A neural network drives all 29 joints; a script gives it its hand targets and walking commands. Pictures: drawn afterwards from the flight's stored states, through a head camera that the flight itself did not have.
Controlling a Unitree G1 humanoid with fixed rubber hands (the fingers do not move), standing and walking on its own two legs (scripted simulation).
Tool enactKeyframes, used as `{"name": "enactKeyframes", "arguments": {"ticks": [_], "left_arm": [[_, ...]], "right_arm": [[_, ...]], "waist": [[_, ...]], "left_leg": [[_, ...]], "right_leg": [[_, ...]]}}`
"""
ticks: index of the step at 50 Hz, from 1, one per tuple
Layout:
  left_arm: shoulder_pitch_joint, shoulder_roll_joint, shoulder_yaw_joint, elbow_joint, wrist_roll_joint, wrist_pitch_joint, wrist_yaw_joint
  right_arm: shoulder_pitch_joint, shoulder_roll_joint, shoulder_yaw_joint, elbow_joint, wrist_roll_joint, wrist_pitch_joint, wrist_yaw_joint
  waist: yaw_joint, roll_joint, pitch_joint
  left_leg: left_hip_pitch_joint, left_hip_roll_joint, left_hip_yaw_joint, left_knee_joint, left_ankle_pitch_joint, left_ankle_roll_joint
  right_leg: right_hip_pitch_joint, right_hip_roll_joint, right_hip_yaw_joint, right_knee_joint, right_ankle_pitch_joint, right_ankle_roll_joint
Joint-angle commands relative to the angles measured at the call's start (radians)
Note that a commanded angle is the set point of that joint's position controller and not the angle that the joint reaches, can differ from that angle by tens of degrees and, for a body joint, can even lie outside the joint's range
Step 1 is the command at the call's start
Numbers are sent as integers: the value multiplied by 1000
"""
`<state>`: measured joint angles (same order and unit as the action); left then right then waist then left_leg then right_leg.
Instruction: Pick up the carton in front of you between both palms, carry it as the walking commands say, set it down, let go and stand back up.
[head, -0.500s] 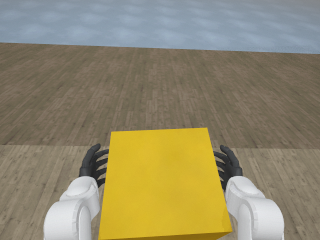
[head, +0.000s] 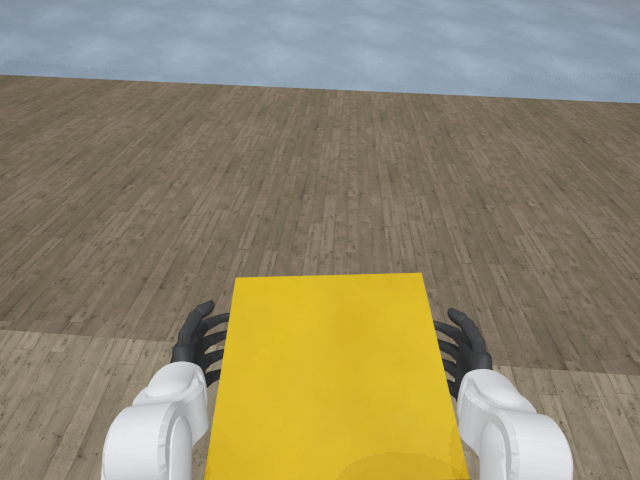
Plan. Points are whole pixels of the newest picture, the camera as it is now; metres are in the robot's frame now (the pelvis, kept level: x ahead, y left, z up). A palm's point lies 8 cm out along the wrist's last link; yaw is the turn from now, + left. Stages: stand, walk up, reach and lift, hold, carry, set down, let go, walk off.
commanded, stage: carry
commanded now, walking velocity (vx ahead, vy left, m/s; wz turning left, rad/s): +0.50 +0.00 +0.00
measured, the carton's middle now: (331, 404) +0.23 +0.00 +0.00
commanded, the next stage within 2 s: none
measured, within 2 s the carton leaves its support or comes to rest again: neither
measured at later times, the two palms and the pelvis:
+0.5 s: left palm (248, 155) +0.61 +0.16 +0.08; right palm (424, 167) +0.59 -0.14 +0.08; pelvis +0.35 +0.02 -0.02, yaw -4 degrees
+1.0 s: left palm (289, 49) +1.03 +0.13 +0.10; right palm (412, 59) +1.03 -0.17 +0.08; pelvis +0.69 -0.01 -0.03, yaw -1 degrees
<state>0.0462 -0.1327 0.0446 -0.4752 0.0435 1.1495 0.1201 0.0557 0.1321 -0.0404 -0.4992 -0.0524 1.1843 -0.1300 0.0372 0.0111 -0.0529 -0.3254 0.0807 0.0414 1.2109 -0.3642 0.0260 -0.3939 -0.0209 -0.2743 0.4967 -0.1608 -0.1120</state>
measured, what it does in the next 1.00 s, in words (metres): walks ahead: left foot, then right foot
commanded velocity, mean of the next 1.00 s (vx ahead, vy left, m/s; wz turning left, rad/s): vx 0.50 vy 0.00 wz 0.00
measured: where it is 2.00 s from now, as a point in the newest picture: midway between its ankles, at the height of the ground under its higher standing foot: (341, 242)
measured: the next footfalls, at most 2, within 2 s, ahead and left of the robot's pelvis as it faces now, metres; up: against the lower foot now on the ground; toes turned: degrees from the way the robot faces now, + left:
left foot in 0.44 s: +0.51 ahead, +0.09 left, +0.00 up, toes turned +8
right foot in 0.96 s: +0.82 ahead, -0.08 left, -0.03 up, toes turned -6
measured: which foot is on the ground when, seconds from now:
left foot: up 0.00-0.42, down 0.44-1.00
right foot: down 0.00-0.48, up 0.50-0.94, down 0.96-1.00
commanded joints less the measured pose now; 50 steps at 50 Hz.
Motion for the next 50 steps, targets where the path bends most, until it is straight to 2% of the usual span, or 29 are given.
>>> {"name": "enactKeyframes", "arguments": {"ticks": [1, 3, 6, 10, 13, 16, 17, 18, 19, 20, 21, 22, 23, 24, 25, 26, 27, 28, 31, 33, 36, 40, 43, 45, 46, 47, 48, 49, 50], "left_arm": [[-358, -875, -679, -103, -281, -20, -154], [-325, -847, -667, -91, -271, -26, -160], [-288, -799, -652, -93, -260, -27, -157], [-283, -716, -619, -129, -244, -10, -130], [-269, -647, -586, -138, -231, 16, -99], [-289, -593, -571, -154, -229, 39, -72], [-311, -583, -573, -164, -235, 45, -65], [-338, -578, -579, -176, -243, 48, -59], [-366, -576, -586, -188, -254, 51, -54], [-394, -573, -592, -197, -265, 53, -51], [-422, -564, -594, -197, -270, 53, -49], [-447, -561, -597, -200, -272, 53, -46], [-459, -564, -592, -195, -273, 49, -45], [-481, -587, -606, -189, -281, 44, -48], [-505, -623, -600, -156, -279, 36, -52], [-541, -657, -601, -139, -276, 28, -54], [-569, -675, -595, -109, -262, 18, -53], [-580, -681, -581, -75, -246, 8, -51], [-623, -645, -516, 69, -180, -19, -26], [-701, -609, -479, 134, -150, -35, -4], [-827, -594, -442, 228, -131, -56, 21], [-939, -618, -405, 325, -145, -74, 40], [-1002, -632, -383, 353, -162, -79, 40], [-1022, -639, -369, 364, -173, -79, 37], [-1010, -638, -361, 374, -176, -80, 35], [-987, -636, -349, 389, -176, -81, 33], [-974, -635, -336, 396, -169, -83, 30], [-979, -623, -327, 397, -173, -83, 28], [-986, -635, -342, 391, -187, -85, 25]], "right_arm": [[-329, 855, 635, -67, 220, -63, 139], [-308, 853, 646, -55, 209, -75, 134], [-307, 822, 660, -78, 208, -73, 122], [-345, 759, 667, -130, 238, -48, 102], [-349, 689, 649, -149, 250, -17, 82], [-359, 628, 619, -157, 249, 9, 63], [-370, 614, 609, -162, 249, 15, 58], [-385, 604, 599, -168, 251, 18, 54], [-402, 596, 591, -172, 254, 19, 50], [-409, 587, 582, -168, 255, 16, 46], [-423, 577, 575, -161, 257, 12, 42], [-440, 558, 563, -160, 256, 10, 39], [-470, 566, 565, -138, 262, 3, 39], [-472, 596, 566, -136, 266, -9, 43], [-513, 623, 575, -148, 273, -16, 47], [-561, 650, 580, -137, 277, -26, 51], [-598, 671, 582, -114, 275, -33, 56], [-631, 681, 585, -90, 278, -41, 59], [-724, 640, 549, 30, 262, -62, 54], [-792, 603, 515, 112, 249, -79, 42], [-887, 577, 462, 222, 223, -103, 17], [-978, 589, 403, 320, 200, -124, -14], [-1031, 612, 387, 353, 198, -130, -28], [-1058, 630, 389, 360, 200, -129, -32], [-1067, 640, 391, 359, 201, -128, -33], [-1065, 646, 394, 360, 199, -125, -35], [-1072, 646, 398, 355, 199, -122, -36], [-1069, 667, 409, 340, 197, -118, -37], [-1083, 667, 411, 321, 205, -116, -38]], "waist": [[-28, -64, -245], [-28, -115, -218], [-31, -138, -163], [-29, -132, -79], [-22, -129, -35], [-13, -139, 6], [-13, -146, 11], [-20, -151, -5], [-27, -161, -48], [-44, -153, -128], [-73, -96, -226], [-95, 57, -347], [-64, 246, -397], [-72, 245, -389], [-73, 164, -369], [-68, 92, -352], [-65, 30, -324], [-54, 19, -316], [-54, 57, -270], [-60, 81, -228], [-75, 103, -192], [-94, 112, -163], [-95, 126, -162], [-68, 131, -202], [-33, 124, -253], [16, 67, -328], [52, -45, -384], [12, -252, -420], [23, -359, -462]], "left_leg": [[-201, 50, -8, -95, 124, 5], [-234, 47, 30, -202, 163, -10], [-331, 45, 74, -332, 248, -32], [-405, 40, 114, -455, 326, -44], [-417, 28, 137, -534, 339, -37], [-378, -8, 181, -625, 328, -8], [-340, -24, 194, -650, 328, 7], [-266, -48, 210, -664, 326, 23], [-159, -81, 236, -667, 317, 36], [22, -129, 265, -697, 311, 47], [246, -122, 244, -733, 275, 54], [503, 121, -105, -745, 98, 122], [641, 354, -573, -888, 108, 248], [601, 328, -566, -914, 261, 285], [538, 301, -429, -884, 362, 236], [461, 281, -343, -875, 391, 210], [369, 255, -268, -897, 351, 171], [304, 231, -217, -921, 275, 144], [239, 201, -125, -961, 213, 151], [244, 188, -80, -978, 232, 158], [285, 156, -21, -966, 333, 156], [320, 107, 41, -911, 484, 141], [371, 111, 48, -848, 551, 127], [420, 117, 63, -735, 748, 98], [436, 98, 95, -611, 828, 71], [396, 53, 144, -406, 784, 36], [199, 10, 116, -203, 536, 17], [-80, -80, 88, -24, -44, 1], [-304, -174, 18, 183, -208, -3]], "right_leg": [[309, -280, 367, -344, -69, -1], [320, -261, 300, -377, -89, -1], [386, -251, 259, -417, -55, -6], [436, -224, 197, -410, 53, -3], [466, -221, 171, -379, 188, -15], [490, -210, 138, -329, 341, -18], [491, -210, 129, -305, 416, -13], [483, -209, 118, -251, 556, -3], [475, -205, 98, -158, 698, 10], [444, -180, 53, 11, 769, 33], [354, -128, 29, 241, 645, 60], [114, -85, 57, 534, 327, 86], [-178, 74, 126, 810, -265, 103], [-245, 28, 255, 998, -305, 76], [-268, -14, 296, 992, -287, 53], [-264, -53, 304, 952, -251, 46], [-242, -80, 302, 886, -200, 47], [-210, -94, 300, 818, -161, 48], [-226, -77, 245, 711, -108, 59], [-278, -81, 221, 618, -52, 71], [-328, -72, 187, 436, 25, 78], [-269, -22, 132, 198, 112, 68], [-222, -10, 121, 92, 167, 42], [-131, 11, 118, 27, 171, 21], [-19, 38, 96, -13, 181, 20], [168, 57, 72, -71, 196, 26], [397, -33, 190, -25, 220, 27], [604, -252, 530, 34, 420, -14], [730, -360, 809, -43, 434, -144]]}}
